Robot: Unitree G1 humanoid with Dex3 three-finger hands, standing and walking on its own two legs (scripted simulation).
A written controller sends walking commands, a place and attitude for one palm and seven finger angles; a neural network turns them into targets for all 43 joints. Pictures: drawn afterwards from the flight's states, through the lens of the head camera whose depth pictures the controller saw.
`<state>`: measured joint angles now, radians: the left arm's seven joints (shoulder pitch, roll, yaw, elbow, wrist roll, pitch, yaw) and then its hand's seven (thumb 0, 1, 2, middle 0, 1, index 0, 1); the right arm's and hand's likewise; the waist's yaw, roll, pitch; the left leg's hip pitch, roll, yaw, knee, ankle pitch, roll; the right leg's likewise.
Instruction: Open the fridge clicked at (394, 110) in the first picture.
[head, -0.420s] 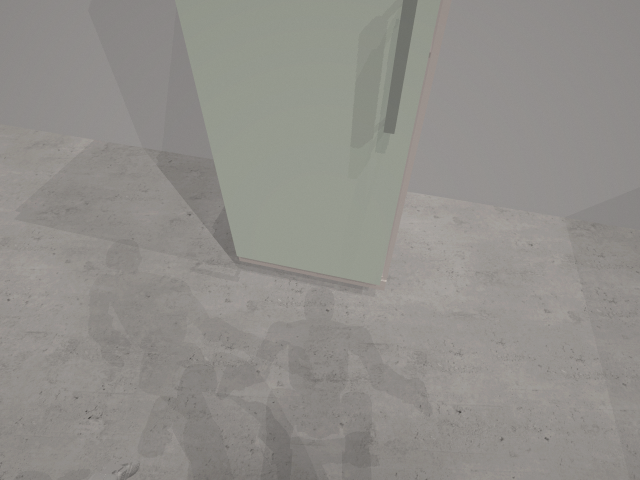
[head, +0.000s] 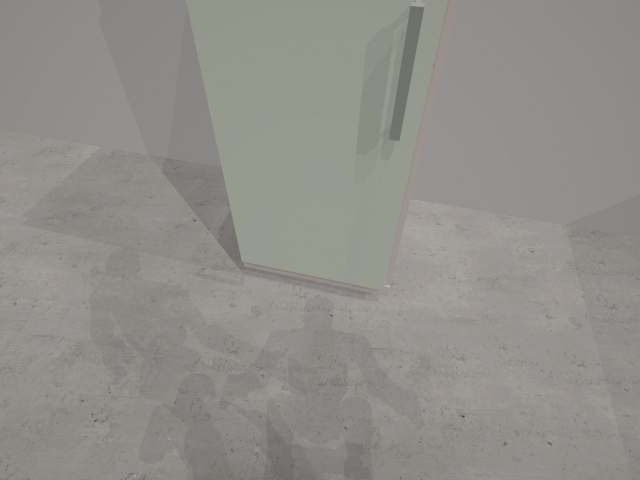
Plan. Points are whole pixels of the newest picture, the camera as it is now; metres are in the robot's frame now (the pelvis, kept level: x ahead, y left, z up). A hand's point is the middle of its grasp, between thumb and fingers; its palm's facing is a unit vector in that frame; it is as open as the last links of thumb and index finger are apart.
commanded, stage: stand and wait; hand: right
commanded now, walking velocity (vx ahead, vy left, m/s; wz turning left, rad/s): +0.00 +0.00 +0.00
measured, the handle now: (405, 75) +0.86 -0.13 +0.12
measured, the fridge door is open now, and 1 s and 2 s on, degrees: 0 0 0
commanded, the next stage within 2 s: look at it before walking up in 0.42 s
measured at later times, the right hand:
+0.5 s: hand out of the picture +0.07 -0.24 -0.15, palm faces -0.03 +0.94 -0.33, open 7.4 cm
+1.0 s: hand out of the picture +0.07 -0.24 -0.15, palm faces -0.03 +0.94 -0.33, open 7.4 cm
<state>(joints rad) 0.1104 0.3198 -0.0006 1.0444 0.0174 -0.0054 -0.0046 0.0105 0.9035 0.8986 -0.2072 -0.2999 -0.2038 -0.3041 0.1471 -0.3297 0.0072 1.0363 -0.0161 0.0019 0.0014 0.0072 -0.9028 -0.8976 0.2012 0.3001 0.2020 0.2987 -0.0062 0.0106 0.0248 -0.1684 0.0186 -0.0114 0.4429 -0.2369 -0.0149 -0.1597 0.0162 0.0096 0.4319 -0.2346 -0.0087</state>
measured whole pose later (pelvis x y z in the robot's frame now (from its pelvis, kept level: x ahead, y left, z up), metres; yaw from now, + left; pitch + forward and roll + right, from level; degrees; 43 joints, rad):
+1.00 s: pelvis +0.00 +0.01 +0.00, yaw +0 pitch -2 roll +0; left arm 0.11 0.33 0.00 1.10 0.01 -0.01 0.00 0.01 0.90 0.90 -0.21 -0.30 -0.20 -0.30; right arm 0.13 -0.34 0.00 1.08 -0.02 -0.01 0.00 0.01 -0.90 -0.90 0.20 0.30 0.20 0.30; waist 0.00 0.01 0.04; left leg -0.15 0.00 -0.01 0.38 -0.20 0.00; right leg -0.14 0.00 0.01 0.37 -0.20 0.01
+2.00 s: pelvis +0.02 +0.01 -0.01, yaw -6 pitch +1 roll +0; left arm 0.31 0.16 0.02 1.05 0.04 0.00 0.01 0.01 0.91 0.90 -0.20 -0.30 -0.20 -0.30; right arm 0.38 -0.22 -0.04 1.11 -0.03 0.02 0.01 0.01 -0.91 -0.90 0.20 0.30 0.20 0.30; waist 0.00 0.04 -0.03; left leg -0.28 0.02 0.07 0.70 -0.45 0.01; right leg -0.27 0.01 0.06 0.60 -0.34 0.00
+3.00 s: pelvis +0.39 +0.07 -0.01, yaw -6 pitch +0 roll -1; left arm 0.38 0.16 0.06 1.10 0.03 -0.02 0.01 0.00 0.92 0.90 -0.20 -0.30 -0.20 -0.30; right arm 0.17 -0.21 -0.06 1.02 -0.03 -0.02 0.02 0.00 -0.91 -0.90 0.19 0.30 0.19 0.30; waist 0.05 0.02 0.05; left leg -0.37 0.09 0.10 0.54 -0.11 -0.01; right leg -0.09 -0.09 -0.17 0.53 -0.41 0.04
